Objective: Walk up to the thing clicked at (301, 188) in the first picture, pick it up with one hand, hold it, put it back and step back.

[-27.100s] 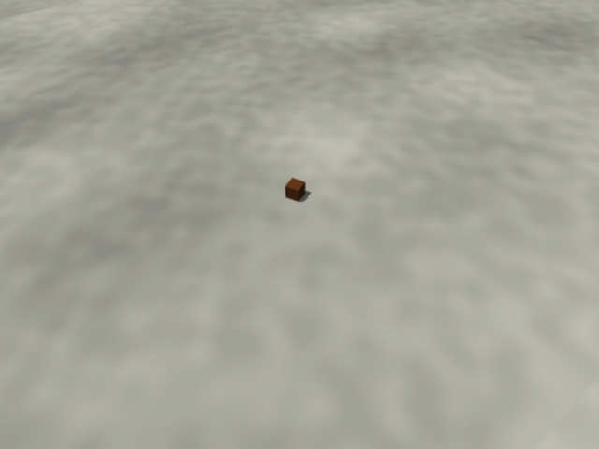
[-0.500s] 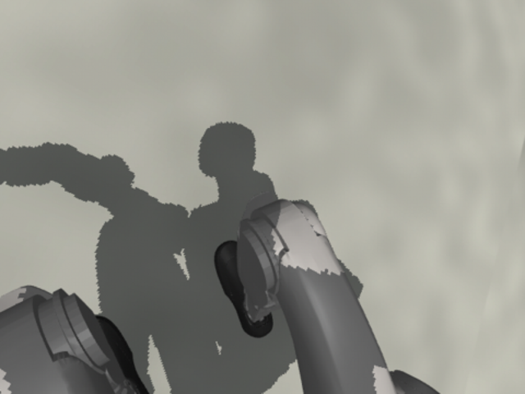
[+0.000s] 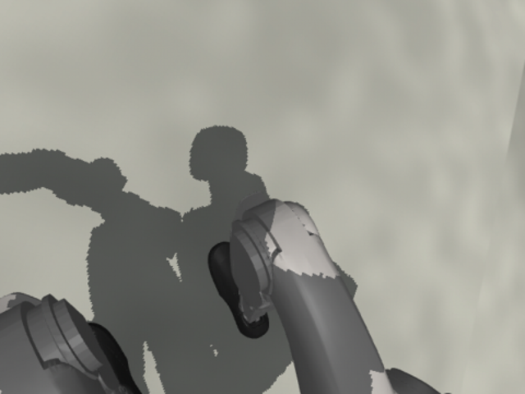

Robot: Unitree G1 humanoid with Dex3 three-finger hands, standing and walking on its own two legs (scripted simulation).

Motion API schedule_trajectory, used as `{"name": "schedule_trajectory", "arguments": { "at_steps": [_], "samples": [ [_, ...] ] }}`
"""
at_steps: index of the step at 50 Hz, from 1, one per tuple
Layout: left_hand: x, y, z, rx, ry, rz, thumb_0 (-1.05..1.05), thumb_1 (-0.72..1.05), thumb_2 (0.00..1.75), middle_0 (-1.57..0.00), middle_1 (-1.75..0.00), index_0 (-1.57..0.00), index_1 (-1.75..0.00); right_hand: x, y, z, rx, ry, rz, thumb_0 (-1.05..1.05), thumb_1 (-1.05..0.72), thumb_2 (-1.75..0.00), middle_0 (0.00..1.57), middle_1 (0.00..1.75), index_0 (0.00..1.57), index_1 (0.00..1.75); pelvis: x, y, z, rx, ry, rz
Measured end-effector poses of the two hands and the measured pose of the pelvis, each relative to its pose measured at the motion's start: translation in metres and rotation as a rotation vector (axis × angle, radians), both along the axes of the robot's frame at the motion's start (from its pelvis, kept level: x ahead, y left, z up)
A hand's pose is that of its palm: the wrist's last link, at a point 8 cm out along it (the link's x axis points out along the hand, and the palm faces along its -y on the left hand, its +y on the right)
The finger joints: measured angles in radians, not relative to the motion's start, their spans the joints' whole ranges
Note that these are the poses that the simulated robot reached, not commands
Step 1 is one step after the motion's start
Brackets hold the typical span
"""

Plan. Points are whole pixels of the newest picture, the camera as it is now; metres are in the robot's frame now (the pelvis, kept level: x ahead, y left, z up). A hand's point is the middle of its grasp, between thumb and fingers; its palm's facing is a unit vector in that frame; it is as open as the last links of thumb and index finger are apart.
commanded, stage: open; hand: left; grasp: from above
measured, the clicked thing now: out of the picture +0.45 +0.31 -0.28
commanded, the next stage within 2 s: withdraw in 1.08 s
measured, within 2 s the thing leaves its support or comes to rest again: neither
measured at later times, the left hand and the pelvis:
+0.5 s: hand out of the picture +0.45 +0.30 -0.25, palm faces -0.02 -0.48 -0.88, open 11.4 cm; pelvis +0.00 +0.00 +0.00, yaw +0 degrees
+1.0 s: hand out of the picture +0.45 +0.31 -0.26, palm faces -0.01 -0.48 -0.88, open 12.8 cm; pelvis +0.00 +0.00 +0.00, yaw +0 degrees
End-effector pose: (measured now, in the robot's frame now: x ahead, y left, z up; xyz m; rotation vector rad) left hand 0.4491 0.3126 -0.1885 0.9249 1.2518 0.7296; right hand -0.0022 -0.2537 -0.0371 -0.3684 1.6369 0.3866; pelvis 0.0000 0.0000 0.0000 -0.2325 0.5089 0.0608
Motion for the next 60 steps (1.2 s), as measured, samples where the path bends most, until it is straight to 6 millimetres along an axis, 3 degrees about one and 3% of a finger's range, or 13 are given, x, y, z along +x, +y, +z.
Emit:
{"name": "schedule_trajectory", "arguments": {
  "at_steps": [20, 60],
  "samples": [
    [-0.004, -0.004, -0.005, -0.023, -0.010, 0.003, 0.00, -0.10, 0.73, -0.53, -0.64, -0.52, -0.67, -0.011, 0.004, 0.007, -0.018, -0.008, 0.001, 0.00, -0.91, -0.90, 0.19, 0.30, 0.19, 0.30, -0.004, 0.001, 0.001, -0.010, -0.030, -0.001],
    [-0.008, 0.007, -0.009, -0.020, -0.006, 0.017, 0.00, -0.32, 0.89, -0.25, -0.80, -0.22, -0.83, -0.001, 0.003, 0.007, -0.015, -0.025, 0.034, 0.00, -0.89, -0.89, 0.19, 0.30, 0.19, 0.30, -0.002, 0.003, -0.001, -0.013, -0.038, 0.006]
  ]
}}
